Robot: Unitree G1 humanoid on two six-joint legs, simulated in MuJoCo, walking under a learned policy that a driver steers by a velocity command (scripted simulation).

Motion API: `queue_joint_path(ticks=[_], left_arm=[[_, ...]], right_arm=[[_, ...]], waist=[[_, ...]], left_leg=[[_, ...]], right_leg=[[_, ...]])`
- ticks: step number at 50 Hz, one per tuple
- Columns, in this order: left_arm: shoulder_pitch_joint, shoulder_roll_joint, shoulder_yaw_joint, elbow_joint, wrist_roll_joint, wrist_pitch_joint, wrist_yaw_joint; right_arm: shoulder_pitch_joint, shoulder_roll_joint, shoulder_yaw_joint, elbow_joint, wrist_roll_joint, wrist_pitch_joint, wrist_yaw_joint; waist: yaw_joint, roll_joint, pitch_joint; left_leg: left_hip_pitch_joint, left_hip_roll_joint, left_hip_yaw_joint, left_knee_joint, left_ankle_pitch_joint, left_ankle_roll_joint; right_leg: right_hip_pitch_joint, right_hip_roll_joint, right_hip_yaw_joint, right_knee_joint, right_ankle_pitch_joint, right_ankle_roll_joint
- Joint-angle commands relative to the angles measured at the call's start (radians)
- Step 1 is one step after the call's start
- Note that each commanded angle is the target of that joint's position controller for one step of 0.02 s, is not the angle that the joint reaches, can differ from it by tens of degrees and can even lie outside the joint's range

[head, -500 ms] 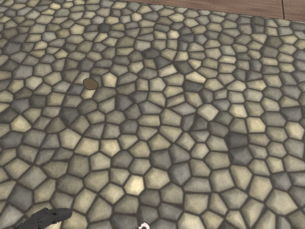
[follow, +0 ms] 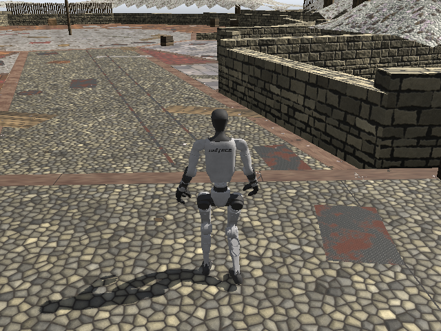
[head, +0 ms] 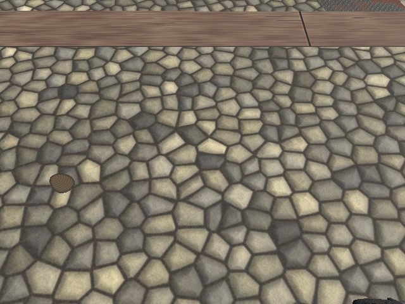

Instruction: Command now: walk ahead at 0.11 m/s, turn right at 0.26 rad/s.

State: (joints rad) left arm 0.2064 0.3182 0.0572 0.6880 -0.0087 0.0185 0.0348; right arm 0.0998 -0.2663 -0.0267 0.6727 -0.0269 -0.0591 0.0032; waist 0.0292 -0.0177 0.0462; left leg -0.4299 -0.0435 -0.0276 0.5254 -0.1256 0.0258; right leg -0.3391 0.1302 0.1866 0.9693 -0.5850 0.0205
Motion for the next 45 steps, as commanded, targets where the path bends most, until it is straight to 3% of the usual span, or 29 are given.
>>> queue_joint_path(ticks=[1, 2, 4, 8, 10, 12, 13, 14, 15, 16, 17, 18, 19, 21, 25, 29, 30, 32, 33, 34, 35, 36, 37, 38, 39, 40, 41, 42, 45], left_arm=[[0.086, 0.139, 0.039, -0.027, -0.001, 0.031, 0.013], [0.078, 0.106, 0.030, -0.032, 0.001, 0.038, 0.009], [0.068, 0.062, 0.013, -0.032, 0.002, 0.028, -0.001], [0.043, 0.052, 0.004, -0.023, 0.005, -0.018, -0.012], [0.072, 0.053, 0.006, -0.001, 0.002, -0.032, -0.019], [0.112, 0.044, 0.007, 0.021, 0.011, -0.046, -0.022], [0.177, 0.064, 0.012, 0.032, 0.015, -0.054, -0.018], [0.271, 0.137, 0.031, 0.050, 0.026, -0.060, -0.012], [0.250, 0.203, 0.054, 0.052, 0.033, -0.069, -0.019], [0.207, 0.144, 0.040, 0.042, 0.032, -0.088, -0.014], [0.172, 0.103, 0.029, 0.040, 0.020, -0.103, -0.012], [0.156, 0.088, 0.027, 0.037, 0.009, -0.110, -0.012], [0.154, 0.077, 0.023, 0.041, 0.007, -0.112, -0.012], [0.150, 0.067, 0.020, 0.043, 0.019, -0.113, -0.013], [0.156, 0.095, 0.026, 0.057, 0.017, -0.107, -0.014], [0.204, 0.135, 0.038, 0.091, -0.002, -0.097, -0.016], [0.202, 0.143, 0.041, 0.095, -0.006, -0.093, -0.017], [0.188, 0.173, 0.050, 0.094, -0.009, -0.083, -0.013], [0.179, 0.184, 0.053, 0.091, -0.009, -0.076, -0.009], [0.180, 0.178, 0.049, 0.084, -0.009, -0.075, -0.004], [0.194, 0.138, 0.031, 0.058, 0.013, -0.087, -0.003], [0.296, -0.005, -0.015, 0.002, 0.028, -0.115, -0.019], [0.157, 0.109, 0.008, -0.003, -0.007, -0.146, -0.029], [0.070, 0.135, 0.016, -0.040, -0.038, -0.159, -0.033], [0.053, 0.118, 0.009, -0.043, -0.022, -0.168, -0.025], [0.056, 0.116, 0.014, -0.036, 0.002, -0.168, -0.019], [0.082, 0.117, 0.019, -0.032, 0.010, -0.157, -0.020], [0.098, 0.111, 0.019, -0.029, 0.014, -0.144, -0.022], [0.070, 0.078, 0.011, -0.042, 0.032, -0.119, -0.019]], right_arm=[[0.039, -0.106, -0.026, -0.054, 0.015, 0.010, 0.004], [0.016, -0.104, -0.022, -0.044, 0.014, 0.017, 0.005], [0.013, -0.150, -0.039, -0.033, 0.017, 0.031, -0.001], [0.064, -0.182, -0.054, -0.015, 0.038, 0.031, -0.013], [0.066, -0.188, -0.056, -0.008, 0.051, 0.037, -0.013], [0.069, -0.160, -0.047, -0.004, 0.057, 0.043, -0.012], [0.033, -0.115, -0.033, -0.020, 0.054, 0.038, -0.008], [-0.029, -0.031, -0.011, -0.061, 0.051, 0.024, -0.003], [-0.051, -0.072, -0.021, -0.088, 0.064, 0.003, 0.000], [-0.023, -0.127, -0.043, -0.075, 0.070, -0.008, 0.001], [0.026, -0.140, -0.051, -0.052, 0.069, -0.011, 0.007], [0.048, -0.140, -0.054, -0.037, 0.059, -0.012, 0.009], [0.045, -0.131, -0.054, -0.033, 0.053, -0.011, 0.013], [0.037, -0.099, -0.047, -0.031, 0.050, -0.006, 0.025], [-0.050, -0.053, -0.025, -0.077, 0.051, 0.006, 0.045], [-0.130, -0.050, -0.017, -0.130, 0.053, 0.004, 0.070], [-0.131, -0.060, -0.020, -0.139, 0.054, 0.004, 0.074], [-0.075, -0.097, -0.039, -0.141, 0.049, 0.008, 0.076], [0.039, -0.135, -0.061, -0.117, 0.049, 0.013, 0.072], [0.198, -0.186, -0.092, -0.077, 0.054, 0.019, 0.058], [0.344, -0.261, -0.119, -0.047, 0.058, 0.036, 0.032], [0.302, -0.350, -0.120, -0.061, 0.052, 0.025, 0.030], [0.325, -0.251, -0.099, -0.072, 0.050, 0.015, 0.032], [0.287, -0.213, -0.086, -0.056, 0.042, 0.005, 0.031], [0.224, -0.199, -0.080, -0.061, 0.046, -0.001, 0.030], [0.162, -0.179, -0.075, -0.073, 0.039, -0.003, 0.029], [0.124, -0.159, -0.068, -0.090, 0.025, -0.004, 0.025], [0.105, -0.154, -0.068, -0.093, 0.023, -0.006, 0.022], [0.116, -0.163, -0.071, -0.069, 0.037, -0.014, 0.010]], waist=[[-0.017, 0.086, -0.185], [-0.003, 0.111, -0.151], [-0.012, 0.205, -0.099], [-0.041, 0.194, -0.118], [-0.017, 0.185, -0.105], [0.018, 0.157, -0.076], [0.055, 0.108, -0.078], [0.094, -0.088, -0.082], [0.094, -0.200, 0.018], [0.065, -0.145, 0.071], [0.033, -0.137, 0.071], [0.025, -0.123, 0.052], [0.029, -0.105, 0.055], [0.030, -0.087, 0.036], [0.059, -0.087, 0.065], [0.074, -0.072, 0.099], [0.062, -0.073, 0.094], [0.006, -0.101, 0.023], [-0.063, -0.106, -0.054], [-0.149, -0.082, -0.147], [-0.204, 0.044, -0.246], [-0.072, 0.291, -0.394], [-0.164, 0.161, -0.425], [-0.155, 0.138, -0.257], [-0.108, 0.042, -0.169], [-0.065, 0.025, -0.119], [-0.027, 0.046, -0.106], [-0.008, 0.063, -0.097], [0.000, 0.057, -0.052]], left_leg=[[0.340, 0.322, -0.396, -0.175, 0.102, 0.197], [0.262, 0.275, -0.350, -0.231, -0.134, 0.167], [0.172, 0.203, -0.270, -0.308, -0.293, 0.143], [0.183, 0.235, -0.269, -0.326, -0.320, 0.178], [0.139, 0.235, -0.261, -0.327, -0.383, 0.173], [0.023, 0.190, -0.240, -0.291, -0.426, 0.129], [-0.102, 0.150, -0.208, -0.191, -0.415, 0.083], [-0.283, 0.023, -0.052, 0.080, -0.370, 0.008], [-0.401, 0.009, -0.032, 0.262, -0.368, 0.004], [-0.450, 0.044, -0.111, 0.379, -0.316, 0.010], [-0.490, 0.049, -0.135, 0.420, -0.254, 0.015], [-0.507, 0.063, -0.139, 0.437, -0.201, 0.009], [-0.510, 0.074, -0.140, 0.441, -0.147, -0.001], [-0.445, 0.075, -0.091, 0.443, -0.047, -0.029], [-0.311, 0.100, 0.004, 0.279, 0.098, -0.058], [-0.245, 0.093, 0.066, 0.140, 0.076, -0.005], [-0.227, 0.083, 0.081, 0.121, 0.043, 0.016], [-0.103, 0.025, 0.131, 0.110, -0.033, 0.063], [0.046, -0.019, 0.153, 0.098, -0.045, 0.091], [0.297, -0.050, 0.140, 0.062, 0.001, 0.130], [0.606, 0.090, -0.095, 0.052, -0.017, 0.187], [0.851, 0.361, -0.722, -0.114, -0.293, 0.380], [0.835, 0.368, -0.799, -0.232, -0.371, 0.356], [0.715, 0.337, -0.647, -0.245, -0.289, 0.309], [0.556, 0.291, -0.529, -0.244, -0.165, 0.283], [0.426, 0.250, -0.440, -0.250, -0.047, 0.266], [0.339, 0.221, -0.389, -0.274, 0.023, 0.264], [0.285, 0.210, -0.371, -0.298, 0.061, 0.273], [0.160, 0.180, -0.282, -0.328, 0.149, 0.282]], right_leg=[[-0.193, -0.092, -0.008, 0.204, 0.013, 0.064], [-0.152, -0.120, -0.032, 0.118, 0.062, 0.067], [-0.076, -0.103, -0.151, -0.027, 0.086, 0.065], [0.043, -0.115, -0.179, -0.286, 0.139, 0.005], [0.137, -0.109, -0.204, -0.439, 0.258, -0.035], [0.280, -0.105, -0.208, -0.565, 0.317, -0.076], [0.397, -0.188, -0.121, -0.603, 0.263, -0.112], [0.477, -0.373, 0.132, -0.711, 0.014, -0.186], [0.386, -0.522, 0.362, -0.830, -0.127, -0.276], [0.379, -0.513, 0.346, -0.832, -0.096, -0.280], [0.421, -0.476, 0.262, -0.822, -0.002, -0.244], [0.465, -0.451, 0.185, -0.818, 0.105, -0.212], [0.476, -0.439, 0.112, -0.819, 0.229, -0.194], [0.426, -0.394, -0.028, -0.821, 0.421, -0.174], [0.306, -0.354, -0.204, -0.837, 0.539, -0.164], [0.336, -0.394, -0.264, -0.817, 0.618, -0.156], [0.362, -0.404, -0.278, -0.788, 0.710, -0.150], [0.402, -0.410, -0.321, -0.646, 1.112, -0.127], [0.392, -0.397, -0.349, -0.490, 1.279, -0.110], [0.287, -0.365, -0.373, -0.279, 1.285, -0.080], [0.025, -0.320, -0.365, 0.030, 0.904, -0.039], [-0.328, -0.107, -0.234, 0.370, 0.010, 0.013], [-0.406, -0.132, -0.060, 0.446, 0.036, -0.002], [-0.474, -0.170, -0.080, 0.423, 0.128, -0.020], [-0.438, -0.214, -0.087, 0.341, 0.210, -0.029], [-0.379, -0.239, -0.091, 0.265, 0.253, -0.024], [-0.314, -0.258, -0.082, 0.238, 0.283, -0.020], [-0.286, -0.261, -0.087, 0.209, 0.295, -0.008], [-0.275, -0.251, -0.120, 0.083, 0.359, 0.041]])
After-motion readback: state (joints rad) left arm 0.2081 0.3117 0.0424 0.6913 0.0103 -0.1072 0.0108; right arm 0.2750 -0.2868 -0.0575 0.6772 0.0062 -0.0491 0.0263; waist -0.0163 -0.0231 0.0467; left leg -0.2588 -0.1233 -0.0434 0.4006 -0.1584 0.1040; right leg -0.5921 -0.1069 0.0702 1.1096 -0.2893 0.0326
